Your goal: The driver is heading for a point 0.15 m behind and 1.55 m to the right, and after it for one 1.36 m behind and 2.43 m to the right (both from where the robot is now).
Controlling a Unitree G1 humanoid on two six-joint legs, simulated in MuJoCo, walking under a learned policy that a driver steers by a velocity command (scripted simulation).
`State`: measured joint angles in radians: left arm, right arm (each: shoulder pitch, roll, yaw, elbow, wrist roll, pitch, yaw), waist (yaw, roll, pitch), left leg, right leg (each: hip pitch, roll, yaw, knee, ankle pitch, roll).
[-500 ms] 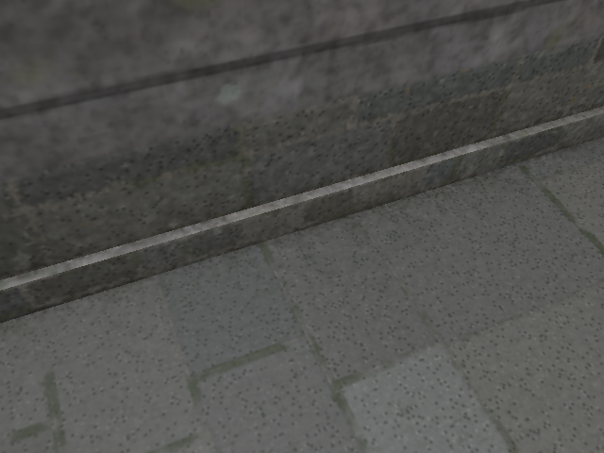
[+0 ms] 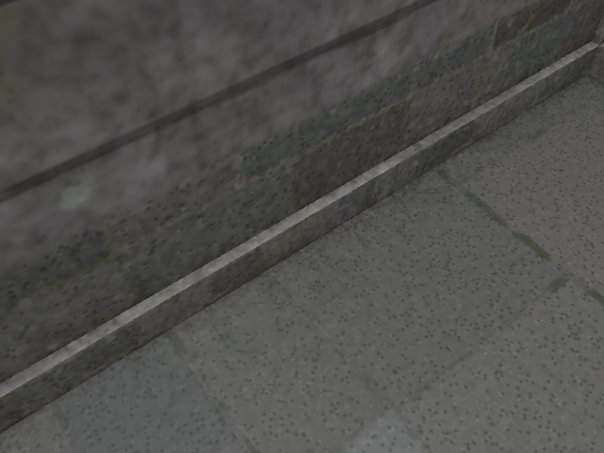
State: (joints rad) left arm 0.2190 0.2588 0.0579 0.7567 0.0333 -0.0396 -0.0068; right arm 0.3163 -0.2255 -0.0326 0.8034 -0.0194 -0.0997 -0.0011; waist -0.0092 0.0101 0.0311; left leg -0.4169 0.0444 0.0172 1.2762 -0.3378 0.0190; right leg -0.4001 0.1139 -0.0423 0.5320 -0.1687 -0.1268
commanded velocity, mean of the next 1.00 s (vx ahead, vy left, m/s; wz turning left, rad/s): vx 0.10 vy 0.00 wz -0.56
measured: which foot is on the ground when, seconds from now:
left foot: up 0.00-0.38, down 0.40-0.76, up 0.78-1.00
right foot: down 0.00-0.40, up 0.42-0.74, down 0.76-1.00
